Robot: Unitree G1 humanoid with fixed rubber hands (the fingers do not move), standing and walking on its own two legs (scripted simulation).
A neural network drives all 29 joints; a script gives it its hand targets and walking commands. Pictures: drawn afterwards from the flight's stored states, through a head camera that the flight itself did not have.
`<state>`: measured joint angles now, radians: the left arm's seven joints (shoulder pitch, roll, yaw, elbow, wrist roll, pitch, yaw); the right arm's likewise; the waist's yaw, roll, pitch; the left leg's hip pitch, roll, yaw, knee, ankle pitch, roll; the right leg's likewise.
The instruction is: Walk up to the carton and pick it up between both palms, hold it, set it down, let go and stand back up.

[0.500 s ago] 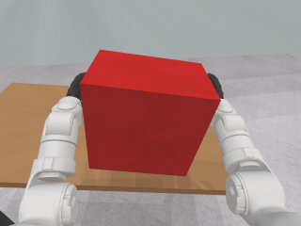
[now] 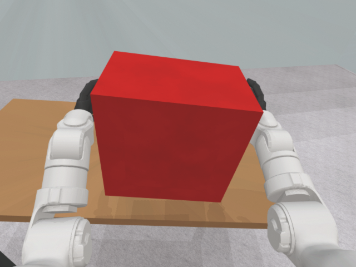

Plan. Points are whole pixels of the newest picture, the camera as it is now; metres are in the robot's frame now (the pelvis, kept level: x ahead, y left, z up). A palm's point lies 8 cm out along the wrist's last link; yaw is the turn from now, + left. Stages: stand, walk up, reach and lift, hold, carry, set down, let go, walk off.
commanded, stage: hold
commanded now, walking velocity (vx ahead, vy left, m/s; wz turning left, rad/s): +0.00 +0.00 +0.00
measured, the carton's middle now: (170, 131) +0.38 +0.03 +0.16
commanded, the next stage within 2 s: none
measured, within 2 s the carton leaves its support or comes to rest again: neither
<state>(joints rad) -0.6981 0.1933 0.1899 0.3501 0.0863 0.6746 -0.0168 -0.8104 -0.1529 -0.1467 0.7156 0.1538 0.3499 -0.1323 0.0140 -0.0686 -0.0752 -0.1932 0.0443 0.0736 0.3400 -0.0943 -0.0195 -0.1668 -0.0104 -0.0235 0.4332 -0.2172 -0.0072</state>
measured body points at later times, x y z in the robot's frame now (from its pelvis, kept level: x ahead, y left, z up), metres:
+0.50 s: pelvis -0.01 +0.00 +0.00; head -0.06 +0.02 +0.45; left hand +0.37 +0.21 +0.21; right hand +0.40 -0.16 +0.22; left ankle +0.06 +0.14 -0.74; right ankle +0.01 -0.11 -0.74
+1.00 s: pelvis -0.01 +0.00 +0.00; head -0.06 +0.02 +0.45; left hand +0.37 +0.20 +0.22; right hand +0.39 -0.17 +0.22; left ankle +0.06 +0.14 -0.74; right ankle +0.01 -0.11 -0.74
